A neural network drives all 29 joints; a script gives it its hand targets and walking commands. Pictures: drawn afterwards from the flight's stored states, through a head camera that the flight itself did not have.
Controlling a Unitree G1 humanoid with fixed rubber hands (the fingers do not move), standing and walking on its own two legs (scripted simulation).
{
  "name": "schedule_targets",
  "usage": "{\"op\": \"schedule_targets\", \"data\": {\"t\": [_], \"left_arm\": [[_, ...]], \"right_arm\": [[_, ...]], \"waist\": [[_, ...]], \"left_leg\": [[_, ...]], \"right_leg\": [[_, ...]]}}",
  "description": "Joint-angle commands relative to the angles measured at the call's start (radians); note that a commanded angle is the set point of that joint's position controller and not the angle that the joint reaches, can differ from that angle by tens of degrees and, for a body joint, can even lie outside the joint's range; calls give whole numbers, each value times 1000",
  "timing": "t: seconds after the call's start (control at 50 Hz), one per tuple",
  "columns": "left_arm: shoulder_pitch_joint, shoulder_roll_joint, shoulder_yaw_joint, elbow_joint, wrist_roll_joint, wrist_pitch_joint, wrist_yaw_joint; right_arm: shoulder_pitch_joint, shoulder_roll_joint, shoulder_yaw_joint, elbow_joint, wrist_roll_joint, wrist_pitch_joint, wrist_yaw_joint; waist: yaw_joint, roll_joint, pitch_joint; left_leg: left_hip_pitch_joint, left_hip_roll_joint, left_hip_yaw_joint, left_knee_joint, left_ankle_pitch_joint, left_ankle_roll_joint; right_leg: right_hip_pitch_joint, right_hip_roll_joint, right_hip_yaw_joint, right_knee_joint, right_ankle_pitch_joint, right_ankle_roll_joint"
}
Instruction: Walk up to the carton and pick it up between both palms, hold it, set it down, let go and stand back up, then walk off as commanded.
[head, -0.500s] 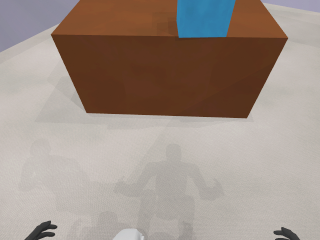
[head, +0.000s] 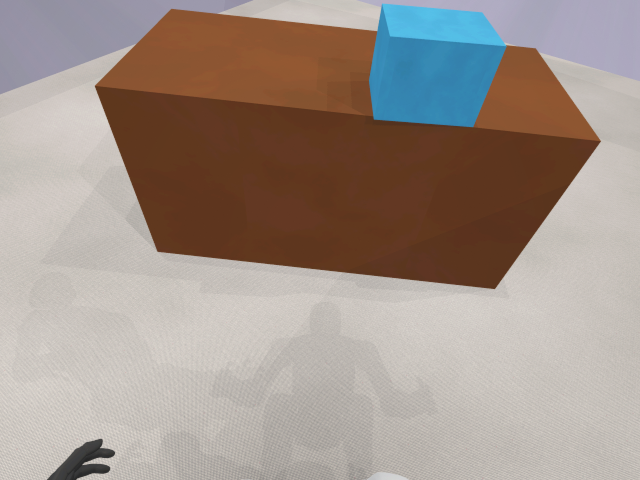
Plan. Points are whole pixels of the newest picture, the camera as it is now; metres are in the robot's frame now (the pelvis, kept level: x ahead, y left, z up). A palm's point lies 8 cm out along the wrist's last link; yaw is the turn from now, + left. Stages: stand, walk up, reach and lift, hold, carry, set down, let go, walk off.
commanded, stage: walk up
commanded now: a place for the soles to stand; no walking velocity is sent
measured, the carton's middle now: (428, 65) +1.07 -0.25 +0.04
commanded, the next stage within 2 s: none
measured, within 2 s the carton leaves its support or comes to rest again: neither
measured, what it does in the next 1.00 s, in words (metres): walks ahead: right foot, then left foot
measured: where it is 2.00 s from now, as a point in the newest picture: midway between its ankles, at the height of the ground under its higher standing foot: (354, 439)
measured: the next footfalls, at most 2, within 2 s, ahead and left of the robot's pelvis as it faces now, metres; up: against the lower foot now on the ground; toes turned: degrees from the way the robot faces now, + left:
right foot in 0.20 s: +0.17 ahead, -0.15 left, +0.00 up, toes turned -7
left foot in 0.60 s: +0.30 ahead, +0.05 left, +0.00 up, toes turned +3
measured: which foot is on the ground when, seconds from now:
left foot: down 0.00-0.22, up 0.24-0.58, down 0.60-0.94, up 0.96-1.00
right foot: up 0.00-0.18, down 0.20-0.60, up 0.62-0.90, down 0.92-1.00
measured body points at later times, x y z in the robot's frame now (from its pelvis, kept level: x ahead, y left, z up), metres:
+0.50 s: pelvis +0.14 -0.06 +0.01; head +0.17 -0.07 +0.46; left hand +0.22 +0.26 -0.07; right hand +0.28 -0.39 -0.06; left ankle +0.20 +0.06 -0.67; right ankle +0.13 -0.15 -0.72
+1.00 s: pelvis +0.25 -0.11 -0.01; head +0.27 -0.10 +0.44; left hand +0.36 +0.20 -0.10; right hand +0.33 -0.46 -0.07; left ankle +0.25 +0.03 -0.69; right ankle +0.29 -0.19 -0.72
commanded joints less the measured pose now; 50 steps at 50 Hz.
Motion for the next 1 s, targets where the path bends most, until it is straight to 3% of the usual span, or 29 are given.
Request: {"op": "schedule_targets", "data": {"t": [0.0, 0.06, 0.1, 0.12, 0.14, 0.18, 0.2, 0.22, 0.24, 0.26, 0.28, 0.32, 0.34, 0.36, 0.48, 0.52, 0.54, 0.56, 0.58, 0.6, 0.62, 0.7, 0.78, 0.84, 0.88, 0.92, 0.94, 0.96, 0.98], "left_arm": [[5, 253, 87, -17, 10, 1, -27], [-71, 248, 98, -45, 11, -7, -25], [-37, 259, 92, -35, 10, -14, -23], [-33, 235, 85, -51, 5, -25, -18], [-29, 232, 87, -34, 5, -32, -21], [103, 220, 99, -5, 3, -50, -12], [205, 279, 112, 31, 13, -67, 4], [230, 392, 143, -2, 17, -78, 15], [209, 348, 132, -18, 12, -77, 17], [157, 321, 120, -35, -2, -68, 23], [133, 268, 116, -49, -9, -59, 29], [151, 228, 95, -33, -9, -60, 31], [124, 219, 80, -60, -1, -54, 28], [152, 222, 88, -43, -6, -53, 26], [70, 219, 78, -98, 0, -31, 9], [33, 233, 74, -118, 9, -24, 6], [37, 223, 75, -107, 1, -13, 2], [29, 182, 50, -119, -1, -16, 1], [1, 134, 32, -144, -4, -15, -4], [0, 114, 26, -150, -2, -7, -4], [-37, 252, 72, -113, 6, 11, -2], [53, 265, 88, -42, 14, 19, -18], [24, 244, 111, -60, 9, 28, -43], [-18, 240, 104, -84, 12, 22, -39], [19, 228, 107, -59, 14, 8, -38], [209, 230, 119, -5, 21, -16, -22], [243, 356, 153, -5, 40, -30, -9], [165, 352, 141, -51, 29, -34, 3], [140, 324, 132, -47, 16, -32, 7]], "right_arm": [[-11, -315, -101, 0, -18, -41, -8], [48, -305, -108, 17, -19, -36, -13], [15, -327, -113, -4, -17, -34, -11], [3, -325, -102, -6, -15, -38, -12], [-19, -320, -107, -15, -18, -41, -17], [-98, -294, -96, -16, -25, -36, -11], [-91, -214, -75, -39, -16, -29, -8], [-98, -122, -41, -66, 3, -30, -3], [-127, -200, -57, -37, 5, -18, -18], [-81, -227, -49, 0, 8, -19, -18], [-50, -206, -46, 13, 10, -23, -15], [-35, -179, -53, 18, 2, -14, -16], [-62, -165, -45, 2, -2, -15, -12], [-73, -169, -46, 17, -1, -11, -11], [-76, -146, -37, 25, -4, -20, -13], [-31, -150, -49, 38, -11, -29, -21], [4, -162, -52, 60, -15, -34, -25], [117, -198, -73, 88, -24, -39, -38], [200, -285, -107, 95, -52, -40, -55], [188, -365, -121, 58, -45, -45, -63], [118, -398, -127, 33, -2, -41, -62], [-19, -329, -98, 20, -12, -42, -52], [4, -348, -109, 16, -41, -42, -39], [25, -345, -112, 13, -39, -34, -46], [-3, -339, -115, 2, -30, -36, -47], [-74, -272, -87, -35, -36, -23, -43], [-86, -165, -56, -38, -15, -17, -41], [-128, -179, -40, -30, -2, -6, -58], [-75, -232, -55, -2, 3, -10, -56]], "waist": [[-9, 190, 69], [-54, 149, 56], [-29, 105, 61], [-27, 155, 61], [-5, 122, 65], [89, 158, -34], [148, -101, -95], [160, -400, -79], [145, -179, -65], [94, -55, -48], [78, -49, -68], [79, -90, -68], [76, -86, -72], [87, -109, -64], [76, -164, -61], [50, -171, -103], [28, -73, -115], [-36, -40, -196], [-93, 148, -212], [-93, 241, -157], [-80, 94, -85], [28, 94, 113], [13, 232, 83], [-22, 203, 65], [8, 191, 16], [131, 23, -123], [169, -334, -36], [140, -244, 26], [100, -96, 42]], "left_leg": [[11, 318, -479, -439, -561, 188], [147, 315, -478, -356, -384, 184], [114, 342, -490, -350, -408, 198], [107, 351, -461, -338, -361, 206], [29, 349, -448, -318, -299, 192], [-31, 267, -239, -82, 23, 118], [-162, 161, -119, 168, 62, 61], [-487, 0, 19, 439, -152, -13], [-547, -7, -52, 523, -238, -35], [-497, 34, -83, 542, -175, -29], [-463, 64, -61, 490, -143, -34], [-410, 79, -23, 411, -111, -45], [-389, 75, -8, 355, -135, -60], [-388, 69, 12, 334, -132, -58], [-242, 73, 50, 69, 22, -44], [-84, 44, 70, -38, 60, -41], [38, 0, 127, -165, 102, -27], [296, 7, 58, -155, 119, -2], [446, 169, -211, -181, -66, 65], [471, 438, -784, -397, -501, 168], [325, 498, -838, -445, -659, 245], [-26, 371, -503, -414, -540, 180], [-44, 340, -420, -364, -511, 180], [84, 372, -389, -302, -386, 178], [8, 360, -320, -233, -219, 160], [-194, 230, -96, 116, -192, 75], [-480, 39, 41, 429, -244, -12], [-564, 13, -32, 549, -268, -33], [-543, 52, -79, 569, -205, -35]], "right_leg": [[-207, -29, 99, -62, 66, 27], [-232, -24, 102, -150, 74, 17], [-177, -17, 95, -184, 50, 13], [-197, -30, 92, -228, 71, 5], [-108, -20, 73, -228, 108, 1], [192, 18, 40, -477, 201, -28], [368, 1, 123, -600, 67, -34], [527, -242, 603, -788, -117, -77], [544, -299, 681, -801, -15, -144], [511, -286, 595, -742, 194, -158], [548, -229, 464, -686, 384, -188], [515, -146, 282, -629, 651, -103], [480, -126, 236, -610, 663, -183], [480, -120, 238, -611, 702, -169], [380, -113, 175, -640, 386, -208], [327, -111, 153, -572, 436, -211], [279, -75, 84, -452, 435, -179], [133, -46, 80, -302, 449, -136], [-141, 9, 53, -71, 296, -79], [-450, 126, 94, 146, -44, -33], [-426, 80, 189, 238, -57, -23], [-244, -17, 158, 63, 21, 11], [-130, -4, 103, -96, -58, 9], [-177, -1, 96, -215, -71, 5], [-23, -18, 72, -300, 54, -7], [354, 70, 43, -491, 70, -12], [423, -150, 544, -761, -172, -47], [368, -231, 731, -843, -136, -106], [425, -235, 670, -777, 62, -122]]}}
